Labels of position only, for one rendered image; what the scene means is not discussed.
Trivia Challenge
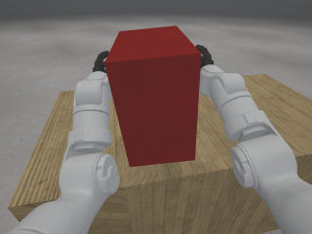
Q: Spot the pedestal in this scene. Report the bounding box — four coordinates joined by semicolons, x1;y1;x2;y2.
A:
8;74;312;234

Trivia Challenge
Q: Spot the right robot upper arm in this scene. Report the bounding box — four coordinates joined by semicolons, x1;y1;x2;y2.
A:
230;134;312;234

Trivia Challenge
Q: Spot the left robot upper arm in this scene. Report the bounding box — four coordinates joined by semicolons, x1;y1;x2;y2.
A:
5;152;120;234

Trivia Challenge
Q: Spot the robot left forearm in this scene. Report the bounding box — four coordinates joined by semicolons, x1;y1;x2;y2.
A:
58;71;113;189

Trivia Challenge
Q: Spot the right robot hand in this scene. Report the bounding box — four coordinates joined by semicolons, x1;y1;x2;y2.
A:
196;45;214;69

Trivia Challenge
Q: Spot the robot right forearm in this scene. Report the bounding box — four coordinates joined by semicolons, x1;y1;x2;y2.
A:
199;64;297;172

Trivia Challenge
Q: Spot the carton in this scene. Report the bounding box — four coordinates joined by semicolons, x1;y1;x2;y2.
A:
104;25;202;167

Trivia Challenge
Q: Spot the left robot hand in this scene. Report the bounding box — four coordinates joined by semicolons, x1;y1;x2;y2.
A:
93;51;109;73

